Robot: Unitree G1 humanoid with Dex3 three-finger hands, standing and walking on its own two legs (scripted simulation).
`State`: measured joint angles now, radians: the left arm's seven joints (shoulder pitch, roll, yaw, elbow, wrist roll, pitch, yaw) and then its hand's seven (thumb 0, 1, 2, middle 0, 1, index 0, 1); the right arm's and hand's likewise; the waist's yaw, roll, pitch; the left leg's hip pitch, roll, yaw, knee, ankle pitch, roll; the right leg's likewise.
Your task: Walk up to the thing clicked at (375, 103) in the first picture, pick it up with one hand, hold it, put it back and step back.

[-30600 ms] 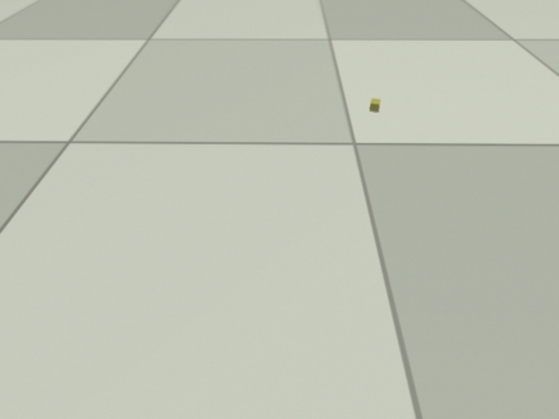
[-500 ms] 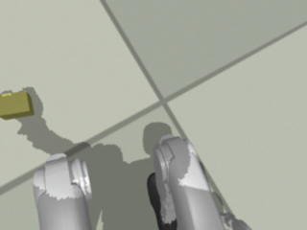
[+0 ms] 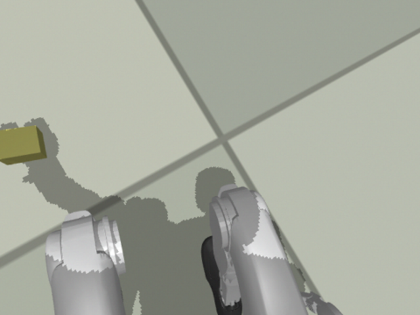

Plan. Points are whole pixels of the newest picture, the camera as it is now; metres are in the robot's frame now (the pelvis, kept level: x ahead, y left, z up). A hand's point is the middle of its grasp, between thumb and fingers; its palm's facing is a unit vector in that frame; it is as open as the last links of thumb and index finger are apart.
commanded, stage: rise first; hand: left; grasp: from above
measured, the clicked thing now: (21, 145) +0.48 +0.32 -0.30
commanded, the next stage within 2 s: approach in 0.22 s
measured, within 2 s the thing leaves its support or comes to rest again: neither
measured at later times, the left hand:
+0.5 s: hand out of the picture +0.44 +0.35 -0.16, palm faces -0.44 -0.07 -0.90, open 13.0 cm
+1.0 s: hand out of the picture +0.47 +0.33 -0.17, palm faces -0.44 -0.10 -0.89, open 13.2 cm
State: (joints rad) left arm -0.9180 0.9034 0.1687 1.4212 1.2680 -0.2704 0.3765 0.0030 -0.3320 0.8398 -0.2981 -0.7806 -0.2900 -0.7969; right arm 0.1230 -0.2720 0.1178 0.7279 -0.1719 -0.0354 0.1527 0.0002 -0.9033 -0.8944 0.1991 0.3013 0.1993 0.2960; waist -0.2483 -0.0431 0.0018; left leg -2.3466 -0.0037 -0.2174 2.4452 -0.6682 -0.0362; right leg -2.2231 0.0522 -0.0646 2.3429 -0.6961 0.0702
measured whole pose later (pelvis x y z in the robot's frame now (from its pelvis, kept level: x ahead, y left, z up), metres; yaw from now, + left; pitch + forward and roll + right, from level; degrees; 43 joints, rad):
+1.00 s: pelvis +0.00 +0.00 +0.00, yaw +0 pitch +32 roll -10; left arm -1.01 0.90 0.15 1.47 1.20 -0.12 0.34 0.00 -0.37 0.85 -0.29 -0.79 -0.28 -0.81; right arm 0.18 -0.29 0.18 0.69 -0.15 -0.06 0.15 0.00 -0.90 -0.89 0.20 0.30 0.20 0.30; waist -0.32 -0.02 0.04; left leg -2.35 0.01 -0.21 2.44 -0.66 -0.04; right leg -2.25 0.06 -0.06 2.34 -0.67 0.08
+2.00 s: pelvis +0.00 +0.00 -0.01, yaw -3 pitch +30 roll -13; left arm -1.03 1.00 0.15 1.62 1.28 -0.22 0.51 0.00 -0.49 0.97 -0.17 -0.83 -0.15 -0.86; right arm 0.14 -0.31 0.26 0.67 -0.24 -0.15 0.19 0.00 -0.89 -0.89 0.20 0.30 0.20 0.30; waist -0.37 -0.11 0.12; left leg -2.36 0.01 -0.28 2.52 -0.69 -0.05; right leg -2.24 0.08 -0.11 2.37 -0.68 0.08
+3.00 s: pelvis +0.00 +0.01 -0.02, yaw -5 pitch +26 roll -15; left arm -1.05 1.07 0.12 1.74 1.27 -0.23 0.60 0.00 -0.42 0.91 -0.20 -0.85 -0.18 -0.87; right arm 0.09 -0.34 0.32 0.66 -0.27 -0.22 0.23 0.00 -0.90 -0.90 0.20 0.30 0.20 0.30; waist -0.39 -0.15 0.17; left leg -2.35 0.01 -0.31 2.56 -0.69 -0.04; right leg -2.21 0.09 -0.14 2.37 -0.66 0.09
